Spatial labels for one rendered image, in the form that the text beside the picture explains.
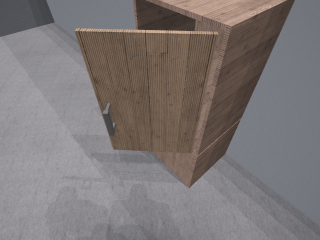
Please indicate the cupboard door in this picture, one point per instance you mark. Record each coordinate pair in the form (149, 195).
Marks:
(155, 81)

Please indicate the handle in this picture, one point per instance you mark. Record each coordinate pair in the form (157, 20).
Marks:
(110, 126)

